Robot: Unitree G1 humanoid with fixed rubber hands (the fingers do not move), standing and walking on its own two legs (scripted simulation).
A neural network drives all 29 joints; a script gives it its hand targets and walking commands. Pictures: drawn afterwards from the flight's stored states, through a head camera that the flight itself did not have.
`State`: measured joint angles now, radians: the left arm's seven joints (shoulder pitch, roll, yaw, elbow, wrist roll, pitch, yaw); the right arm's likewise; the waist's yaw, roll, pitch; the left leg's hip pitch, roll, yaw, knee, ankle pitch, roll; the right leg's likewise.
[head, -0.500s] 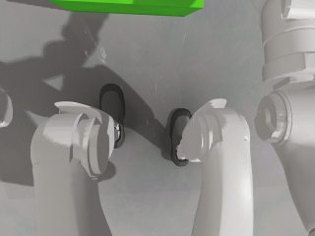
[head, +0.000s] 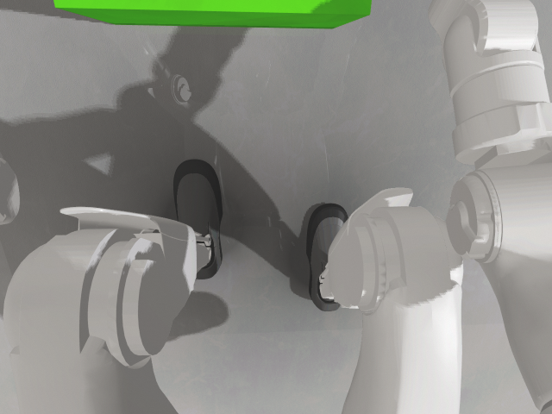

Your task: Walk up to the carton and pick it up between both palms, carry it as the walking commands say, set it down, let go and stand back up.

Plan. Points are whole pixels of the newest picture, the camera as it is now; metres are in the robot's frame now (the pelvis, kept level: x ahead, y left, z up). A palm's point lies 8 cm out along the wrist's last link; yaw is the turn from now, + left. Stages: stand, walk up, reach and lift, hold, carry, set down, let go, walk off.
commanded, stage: reach and lift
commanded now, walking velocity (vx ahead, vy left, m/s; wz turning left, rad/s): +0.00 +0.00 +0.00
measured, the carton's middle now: out of the picture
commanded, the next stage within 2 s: none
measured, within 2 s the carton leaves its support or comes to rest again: leaves its support in 1.58 s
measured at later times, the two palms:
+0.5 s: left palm out of the picture +0.53 +0.28 -0.19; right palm out of the picture +0.55 -0.11 -0.19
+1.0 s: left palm out of the picture +0.53 +0.28 -0.19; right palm out of the picture +0.55 -0.11 -0.19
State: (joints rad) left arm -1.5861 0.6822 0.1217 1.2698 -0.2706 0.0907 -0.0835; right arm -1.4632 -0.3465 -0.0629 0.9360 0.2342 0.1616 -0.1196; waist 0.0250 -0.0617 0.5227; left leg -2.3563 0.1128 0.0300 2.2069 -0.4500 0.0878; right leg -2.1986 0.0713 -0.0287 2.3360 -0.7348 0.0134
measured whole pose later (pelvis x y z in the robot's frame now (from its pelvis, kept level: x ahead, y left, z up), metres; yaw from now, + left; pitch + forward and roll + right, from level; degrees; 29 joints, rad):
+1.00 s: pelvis -0.01 +0.00 +0.01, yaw +0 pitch +34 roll -1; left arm -1.68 0.61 -0.08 1.37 -0.33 0.08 0.00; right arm -1.55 -0.29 -0.05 1.06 0.21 0.14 -0.14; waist 0.03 -0.08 0.52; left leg -2.35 0.11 0.04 2.17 -0.42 0.09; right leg -2.21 0.08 -0.02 2.30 -0.70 0.01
